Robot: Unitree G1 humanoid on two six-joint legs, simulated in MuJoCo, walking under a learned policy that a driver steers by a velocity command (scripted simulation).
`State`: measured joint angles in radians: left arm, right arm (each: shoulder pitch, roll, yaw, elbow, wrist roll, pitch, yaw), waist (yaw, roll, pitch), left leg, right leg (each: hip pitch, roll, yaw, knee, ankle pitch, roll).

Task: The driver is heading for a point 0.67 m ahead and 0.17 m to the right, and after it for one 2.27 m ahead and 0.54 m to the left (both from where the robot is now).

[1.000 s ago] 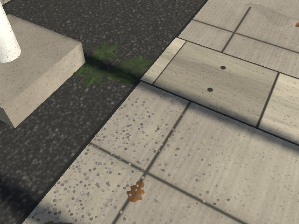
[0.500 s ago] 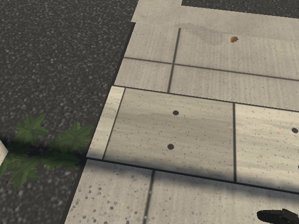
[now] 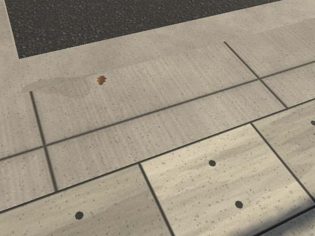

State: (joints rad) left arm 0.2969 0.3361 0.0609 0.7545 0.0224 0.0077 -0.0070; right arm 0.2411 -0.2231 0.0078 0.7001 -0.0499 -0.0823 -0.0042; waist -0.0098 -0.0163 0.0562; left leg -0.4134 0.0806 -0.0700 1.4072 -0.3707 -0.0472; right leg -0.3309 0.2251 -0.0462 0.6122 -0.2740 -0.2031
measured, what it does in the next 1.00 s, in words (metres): walks ahead, turning right: left foot, then right foot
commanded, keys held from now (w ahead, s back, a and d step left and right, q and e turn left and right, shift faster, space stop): w+e+shift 0.40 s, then w+shift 0.48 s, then shift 0.02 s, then q+shift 0.10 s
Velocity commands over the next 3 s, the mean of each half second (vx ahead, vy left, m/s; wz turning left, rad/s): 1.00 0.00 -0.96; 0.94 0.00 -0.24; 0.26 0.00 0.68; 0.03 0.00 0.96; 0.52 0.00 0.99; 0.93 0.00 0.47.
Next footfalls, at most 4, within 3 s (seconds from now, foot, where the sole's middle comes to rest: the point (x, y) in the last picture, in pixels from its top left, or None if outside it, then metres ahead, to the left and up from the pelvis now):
0.26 left None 0.46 0.19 -0.75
0.70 right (198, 179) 0.72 -0.19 -0.75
1.12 left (215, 108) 1.16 -0.33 -0.75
1.58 right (248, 101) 1.22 -0.53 -0.75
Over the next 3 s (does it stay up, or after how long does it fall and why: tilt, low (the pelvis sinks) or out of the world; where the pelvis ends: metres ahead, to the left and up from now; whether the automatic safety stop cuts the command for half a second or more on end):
stays up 1.45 -0.01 0.01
